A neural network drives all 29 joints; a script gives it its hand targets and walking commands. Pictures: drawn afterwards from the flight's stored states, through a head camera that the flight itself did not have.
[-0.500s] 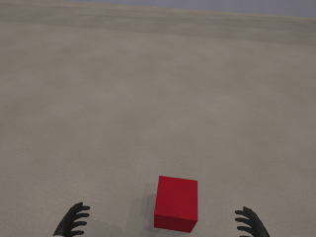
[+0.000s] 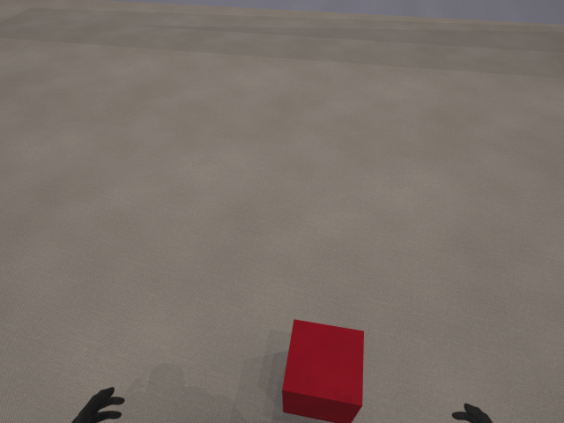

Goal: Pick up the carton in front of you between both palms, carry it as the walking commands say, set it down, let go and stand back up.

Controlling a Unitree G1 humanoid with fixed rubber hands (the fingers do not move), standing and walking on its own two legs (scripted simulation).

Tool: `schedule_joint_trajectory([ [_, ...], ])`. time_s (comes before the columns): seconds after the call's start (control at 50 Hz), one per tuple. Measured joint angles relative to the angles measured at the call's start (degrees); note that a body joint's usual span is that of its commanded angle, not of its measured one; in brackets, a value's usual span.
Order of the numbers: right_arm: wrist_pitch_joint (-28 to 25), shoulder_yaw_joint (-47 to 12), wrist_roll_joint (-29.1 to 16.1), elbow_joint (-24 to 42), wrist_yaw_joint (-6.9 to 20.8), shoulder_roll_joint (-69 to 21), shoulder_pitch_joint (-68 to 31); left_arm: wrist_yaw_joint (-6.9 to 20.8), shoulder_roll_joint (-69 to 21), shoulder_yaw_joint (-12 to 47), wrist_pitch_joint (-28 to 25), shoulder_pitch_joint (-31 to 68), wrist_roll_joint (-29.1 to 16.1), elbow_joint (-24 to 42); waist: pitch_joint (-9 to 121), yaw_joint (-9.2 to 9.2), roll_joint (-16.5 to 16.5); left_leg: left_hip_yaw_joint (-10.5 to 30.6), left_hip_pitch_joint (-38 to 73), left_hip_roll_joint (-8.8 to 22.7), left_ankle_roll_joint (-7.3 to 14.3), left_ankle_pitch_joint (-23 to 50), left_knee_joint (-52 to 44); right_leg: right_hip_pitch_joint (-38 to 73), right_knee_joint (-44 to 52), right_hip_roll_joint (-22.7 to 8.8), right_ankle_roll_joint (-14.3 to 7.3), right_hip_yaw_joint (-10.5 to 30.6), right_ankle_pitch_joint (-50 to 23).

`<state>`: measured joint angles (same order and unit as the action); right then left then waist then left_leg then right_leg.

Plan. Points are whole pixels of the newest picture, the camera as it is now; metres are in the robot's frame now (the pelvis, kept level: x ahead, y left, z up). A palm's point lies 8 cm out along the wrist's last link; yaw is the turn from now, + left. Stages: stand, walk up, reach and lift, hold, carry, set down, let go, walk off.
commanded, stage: stand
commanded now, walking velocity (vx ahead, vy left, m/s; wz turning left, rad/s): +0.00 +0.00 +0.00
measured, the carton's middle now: (321, 373) +0.40 -0.10 -0.64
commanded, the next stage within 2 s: none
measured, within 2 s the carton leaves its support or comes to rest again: neither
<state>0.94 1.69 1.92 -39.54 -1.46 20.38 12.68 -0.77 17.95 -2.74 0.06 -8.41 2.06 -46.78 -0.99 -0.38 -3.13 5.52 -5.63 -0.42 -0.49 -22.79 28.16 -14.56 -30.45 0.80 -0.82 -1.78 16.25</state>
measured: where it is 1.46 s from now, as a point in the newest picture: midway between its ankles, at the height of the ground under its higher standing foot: outside the picture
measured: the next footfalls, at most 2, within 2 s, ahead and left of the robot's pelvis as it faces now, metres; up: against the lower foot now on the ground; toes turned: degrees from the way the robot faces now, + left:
none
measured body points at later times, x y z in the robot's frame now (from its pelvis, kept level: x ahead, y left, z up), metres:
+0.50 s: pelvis -0.02 +0.00 +0.01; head -0.02 -0.01 +0.46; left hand +0.10 +0.30 -0.10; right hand +0.10 -0.30 -0.11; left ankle -0.09 +0.13 -0.73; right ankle +0.00 -0.11 -0.73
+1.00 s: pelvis -0.03 +0.00 +0.01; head -0.03 -0.02 +0.46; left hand +0.07 +0.31 -0.10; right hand +0.07 -0.31 -0.11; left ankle -0.09 +0.13 -0.73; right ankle +0.00 -0.11 -0.73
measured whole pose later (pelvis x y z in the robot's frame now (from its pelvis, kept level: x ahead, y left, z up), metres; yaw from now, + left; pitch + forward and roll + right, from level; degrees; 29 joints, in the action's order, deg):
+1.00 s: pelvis -0.03 +0.00 +0.01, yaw +0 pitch -3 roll +0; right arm -0.3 -0.1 1.3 -52.8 -1.2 22.5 11.1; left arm -0.3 21.1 -1.7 -0.4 -6.0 0.8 -59.3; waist -2.3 -0.6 -1.6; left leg 5.3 -1.9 -0.3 -0.9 -17.0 21.4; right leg -10.7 -23.5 0.7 -1.1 -1.5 10.3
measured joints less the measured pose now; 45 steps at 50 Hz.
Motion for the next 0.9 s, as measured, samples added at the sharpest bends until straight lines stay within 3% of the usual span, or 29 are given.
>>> schedule_joint_trajectory([
  [0.9, -1.25, -1.63, -0.47, -12.38, 0.22, 1.98, -1.34, 0.48, 2.87, 0.91, -0.43, 2.16, -1.10, -11.85, -1.15, -0.28, 1.44, -0.20, 3.61, 0.11, -0.38, 5.55, -6.48, 3.74, 6.67, -0.07, -0.28, 0.26, -5.67],
])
